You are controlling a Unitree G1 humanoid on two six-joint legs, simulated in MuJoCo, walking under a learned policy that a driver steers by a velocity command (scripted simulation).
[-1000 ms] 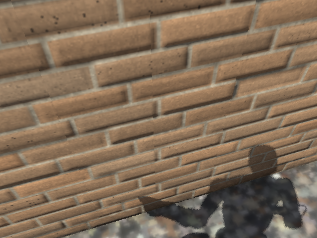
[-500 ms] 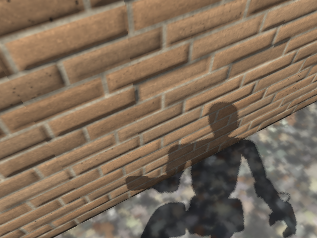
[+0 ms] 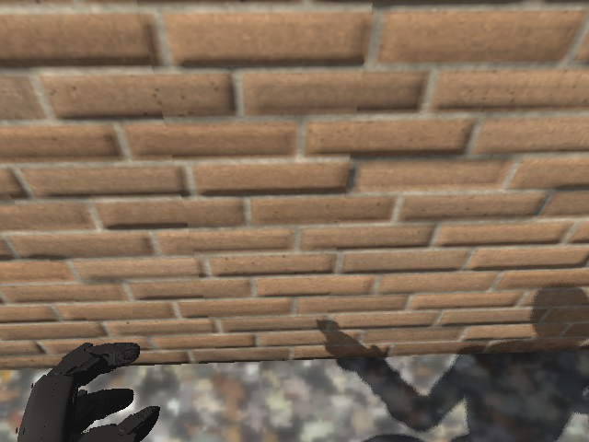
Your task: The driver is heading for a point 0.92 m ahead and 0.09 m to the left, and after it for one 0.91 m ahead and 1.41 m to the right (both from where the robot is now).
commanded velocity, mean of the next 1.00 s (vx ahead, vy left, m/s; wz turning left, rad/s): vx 0.25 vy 0.01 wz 0.24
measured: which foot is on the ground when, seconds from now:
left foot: down 0.00-0.02, up 0.04-0.46, down 0.48-0.90, up 0.92-1.00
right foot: up 0.00-0.00, down 0.02-0.48, up 0.50-0.90, down 0.92-1.00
